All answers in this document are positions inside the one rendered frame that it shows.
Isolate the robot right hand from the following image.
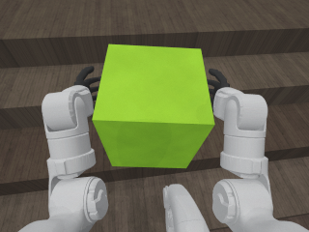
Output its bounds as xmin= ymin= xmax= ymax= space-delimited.
xmin=207 ymin=69 xmax=230 ymax=112

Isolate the robot left upper arm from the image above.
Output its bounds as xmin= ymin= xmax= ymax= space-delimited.
xmin=18 ymin=176 xmax=109 ymax=232

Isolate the robot left hand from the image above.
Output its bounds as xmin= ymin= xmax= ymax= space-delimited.
xmin=73 ymin=66 xmax=101 ymax=109

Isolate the robot right thigh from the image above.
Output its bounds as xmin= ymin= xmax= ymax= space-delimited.
xmin=162 ymin=184 xmax=210 ymax=232

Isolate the carton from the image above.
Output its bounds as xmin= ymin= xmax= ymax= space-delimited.
xmin=92 ymin=43 xmax=215 ymax=168

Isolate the robot right forearm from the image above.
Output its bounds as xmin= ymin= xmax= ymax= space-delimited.
xmin=213 ymin=87 xmax=273 ymax=211

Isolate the robot right shin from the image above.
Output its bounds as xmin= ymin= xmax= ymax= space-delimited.
xmin=165 ymin=209 xmax=175 ymax=232

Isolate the robot right upper arm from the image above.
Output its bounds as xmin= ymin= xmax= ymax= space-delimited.
xmin=212 ymin=179 xmax=309 ymax=232

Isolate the robot left forearm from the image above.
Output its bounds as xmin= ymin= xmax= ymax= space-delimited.
xmin=42 ymin=85 xmax=96 ymax=214

